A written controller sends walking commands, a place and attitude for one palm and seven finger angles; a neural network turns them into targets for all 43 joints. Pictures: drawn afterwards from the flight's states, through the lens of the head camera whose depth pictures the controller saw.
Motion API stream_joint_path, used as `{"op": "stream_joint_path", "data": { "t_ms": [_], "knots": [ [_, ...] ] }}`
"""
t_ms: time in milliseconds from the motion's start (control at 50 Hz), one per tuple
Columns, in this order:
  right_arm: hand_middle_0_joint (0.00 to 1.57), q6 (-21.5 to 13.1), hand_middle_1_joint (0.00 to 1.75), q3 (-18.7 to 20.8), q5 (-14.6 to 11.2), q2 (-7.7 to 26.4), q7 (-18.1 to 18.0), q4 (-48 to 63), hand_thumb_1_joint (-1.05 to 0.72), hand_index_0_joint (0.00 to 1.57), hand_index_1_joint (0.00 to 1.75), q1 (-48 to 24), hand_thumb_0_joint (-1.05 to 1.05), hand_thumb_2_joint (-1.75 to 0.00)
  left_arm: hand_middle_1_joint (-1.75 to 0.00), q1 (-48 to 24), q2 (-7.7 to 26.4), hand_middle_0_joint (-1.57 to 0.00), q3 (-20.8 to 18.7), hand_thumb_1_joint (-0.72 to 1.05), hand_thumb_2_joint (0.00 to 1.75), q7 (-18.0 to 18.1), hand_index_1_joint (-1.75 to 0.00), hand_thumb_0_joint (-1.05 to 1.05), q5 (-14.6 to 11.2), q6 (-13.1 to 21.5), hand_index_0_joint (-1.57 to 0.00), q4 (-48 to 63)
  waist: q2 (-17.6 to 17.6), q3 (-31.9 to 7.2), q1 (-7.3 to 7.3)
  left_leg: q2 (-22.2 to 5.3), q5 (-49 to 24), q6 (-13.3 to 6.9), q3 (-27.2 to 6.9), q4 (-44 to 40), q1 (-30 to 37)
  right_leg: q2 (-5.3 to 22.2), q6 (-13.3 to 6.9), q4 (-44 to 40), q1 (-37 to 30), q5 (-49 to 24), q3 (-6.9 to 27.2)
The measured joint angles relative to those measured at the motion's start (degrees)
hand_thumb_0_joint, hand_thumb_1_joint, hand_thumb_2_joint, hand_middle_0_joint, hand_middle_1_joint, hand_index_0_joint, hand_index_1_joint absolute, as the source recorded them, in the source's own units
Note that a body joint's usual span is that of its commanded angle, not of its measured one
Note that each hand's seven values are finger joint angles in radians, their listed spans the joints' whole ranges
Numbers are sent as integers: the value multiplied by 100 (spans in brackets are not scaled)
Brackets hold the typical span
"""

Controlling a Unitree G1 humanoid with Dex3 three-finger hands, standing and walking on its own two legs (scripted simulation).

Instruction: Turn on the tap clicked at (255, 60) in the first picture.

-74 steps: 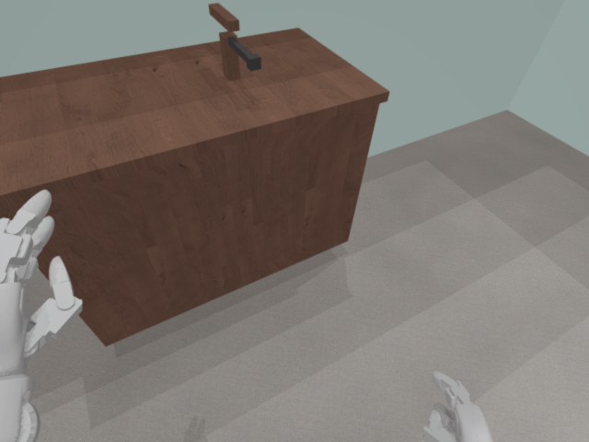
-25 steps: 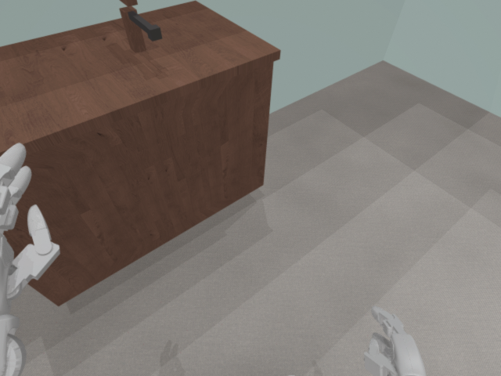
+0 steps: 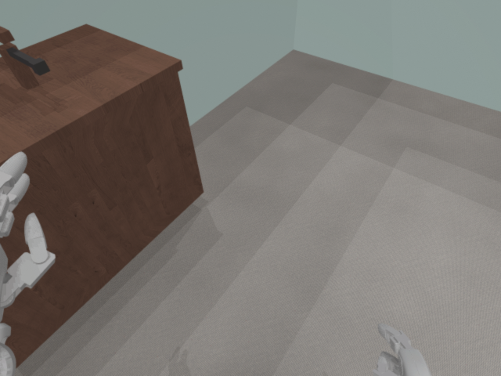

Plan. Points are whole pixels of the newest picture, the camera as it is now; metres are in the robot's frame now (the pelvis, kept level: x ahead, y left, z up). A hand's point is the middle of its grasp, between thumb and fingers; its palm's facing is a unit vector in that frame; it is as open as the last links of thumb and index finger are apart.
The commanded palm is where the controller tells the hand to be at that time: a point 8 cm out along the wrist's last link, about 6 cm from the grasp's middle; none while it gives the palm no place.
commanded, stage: walk to a spot facing it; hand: left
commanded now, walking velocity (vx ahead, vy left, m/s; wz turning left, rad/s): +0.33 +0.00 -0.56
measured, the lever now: (39, 66) +0.74 +0.58 +0.11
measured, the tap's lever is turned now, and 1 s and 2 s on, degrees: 0 0 0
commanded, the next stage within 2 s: turn to face it in 1.08 s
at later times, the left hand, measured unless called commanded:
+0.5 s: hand (212, 180) +0.34 +0.08 +0.17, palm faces +0.10 -0.87 -0.48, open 7.4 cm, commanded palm +0.29 +0.16 +0.18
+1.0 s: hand (245, 113) +0.48 +0.04 +0.17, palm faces +0.22 -0.86 -0.47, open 7.4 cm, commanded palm +0.44 +0.10 +0.18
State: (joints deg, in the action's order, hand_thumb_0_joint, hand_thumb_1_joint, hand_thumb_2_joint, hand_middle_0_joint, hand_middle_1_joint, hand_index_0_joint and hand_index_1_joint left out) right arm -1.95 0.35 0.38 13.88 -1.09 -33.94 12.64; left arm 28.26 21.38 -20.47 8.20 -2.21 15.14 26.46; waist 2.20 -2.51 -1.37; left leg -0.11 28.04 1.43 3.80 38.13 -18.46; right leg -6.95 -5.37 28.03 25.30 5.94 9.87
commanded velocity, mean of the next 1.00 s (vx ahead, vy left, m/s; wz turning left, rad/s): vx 0.35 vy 0.00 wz -0.03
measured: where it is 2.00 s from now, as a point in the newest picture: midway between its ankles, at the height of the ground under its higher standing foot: (322, 356)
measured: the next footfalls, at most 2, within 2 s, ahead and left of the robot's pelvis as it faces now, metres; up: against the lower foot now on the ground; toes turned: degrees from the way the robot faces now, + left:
left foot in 0.04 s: +0.00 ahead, +0.16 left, +0.00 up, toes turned +2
right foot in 0.32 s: +0.14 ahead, -0.18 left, +0.00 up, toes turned -19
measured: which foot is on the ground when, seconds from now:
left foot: up 0.00-0.02, down 0.04-0.32, up 0.34-0.64, down 0.66-0.98, up 1.00-1.00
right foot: down 0.00-0.04, up 0.06-0.30, down 0.32-0.68, up 0.70-0.96, down 0.98-1.00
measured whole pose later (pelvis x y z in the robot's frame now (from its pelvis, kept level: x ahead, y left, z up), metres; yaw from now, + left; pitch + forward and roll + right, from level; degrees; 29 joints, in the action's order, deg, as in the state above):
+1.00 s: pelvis +0.22 -0.14 -0.01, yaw -12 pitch +0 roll -1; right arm -5.2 -2.2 0.1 7.0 -3.5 -33.9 12.2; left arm 25.8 22.7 -20.7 8.8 -1.0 11.4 29.4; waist -2.9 2.3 -0.3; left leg -8.1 23.9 1.2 5.7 42.5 -16.1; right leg 3.6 -1.0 33.9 19.0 13.6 -11.0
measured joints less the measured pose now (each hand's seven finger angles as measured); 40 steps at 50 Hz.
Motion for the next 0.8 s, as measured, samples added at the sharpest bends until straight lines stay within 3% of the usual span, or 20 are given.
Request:
{"op": "stream_joint_path", "data": {
  "t_ms": [40,80,140,180,260,300,320,380,440,520,640,700,760,800],
  "knots": [
    [20,-58,30,13,-10,80,-32,81,-91,20,30,13,1,-89,-30,-116,-31,-21,-15,89,90,-16,-30,1,-14,13,-21,-41,-72,-52,-1,-96,-171,-167,32,-993,460,-167,84,308,167,277,12],
    [20,-129,30,56,-14,9,-93,99,-91,20,30,-38,1,-89,-30,-321,-41,-21,-52,89,90,-63,-30,1,9,13,-21,-168,-24,68,39,-158,-1004,-89,123,-1048,561,-122,348,1457,524,1133,-265],
    [20,-254,30,42,-41,-169,-93,35,-91,20,30,40,1,-89,-30,-355,-102,-21,-78,89,90,-111,-30,2,104,-33,-21,-340,-59,44,104,-333,-831,42,282,-910,786,285,559,3501,1096,1516,-939],
    [20,-333,30,-6,-42,-259,-97,-14,-91,20,30,148,1,-89,-30,-304,-176,-21,-28,89,90,-91,-30,2,151,-68,-21,-318,-195,24,115,-550,-695,166,361,-930,957,599,627,3901,1213,1511,-1237],
    [20,-380,30,-125,6,-419,-130,-49,-90,20,30,304,1,-89,-30,-277,-107,-21,-40,89,90,-79,-30,2,206,-64,-20,-167,-474,207,58,-1110,-434,440,587,-778,1268,939,647,2377,685,1445,-1688],
    [21,-407,30,-151,-7,-496,-121,-10,-90,20,30,359,1,-89,-30,-451,149,-21,-124,89,90,-84,-30,2,213,-100,-20,-91,-525,383,80,-1405,-87,343,561,-2,1093,914,574,1360,134,1254,-1862],
    [21,-406,30,-154,-28,-540,-98,-16,-90,20,30,338,1,-89,-30,-611,307,-21,-185,89,90,-85,-30,2,227,-119,-20,-35,-425,470,93,-1455,-36,185,458,790,760,919,409,1183,57,899,-1807],
    [21,-234,30,-117,-18,-372,-22,-315,-90,20,30,-101,1,-89,-30,-898,144,-21,-196,89,90,-110,-30,2,166,-94,-21,27,-447,818,170,-1128,169,-3,-306,3048,-350,770,131,1754,221,1071,-1759],
    [21,-53,30,-52,-20,-199,-4,-405,-90,20,30,-328,1,-89,-30,-474,-30,-21,-175,89,90,-156,-30,2,112,-102,-21,366,-433,896,351,-857,-143,26,-358,3588,-1129,643,121,1437,5,1067,-1671],
    [20,33,30,39,-16,-124,-120,-281,-91,20,30,-190,1,-89,-30,206,147,-22,-243,88,90,-129,-30,2,85,-69,-21,810,-204,713,441,-751,-466,3,24,2135,-1329,608,118,793,-387,907,-1557],
    [20,-53,30,147,-16,48,-333,-143,-91,20,30,260,1,-89,-30,227,216,-22,-281,88,90,63,-30,1,67,-83,-21,559,-71,297,301,-503,-922,-139,476,-238,-351,651,234,520,-993,1183,-1517],
    [20,-95,30,161,-23,20,-419,-130,-91,20,30,282,1,-89,-30,-142,22,-21,-225,89,90,109,-30,1,68,-153,-21,169,29,204,210,-398,-1505,-255,552,-427,-43,751,350,1025,-1066,1725,-1452],
    [20,-228,30,99,8,-157,-419,-160,-91,19,30,144,1,-89,-30,-471,-219,-21,-129,89,90,110,-30,1,109,-281,-21,-221,-39,169,238,-401,-1264,-272,515,-386,99,758,461,2372,-635,2147,-1391],
    [20,-331,30,15,21,-327,-361,-157,-91,19,30,62,1,-89,-30,-491,-266,-21,-37,89,90,90,-30,2,116,-376,-20,-184,-101,191,248,-439,-1241,-236,464,-548,232,826,531,2773,-361,2112,-1430]
  ]
}}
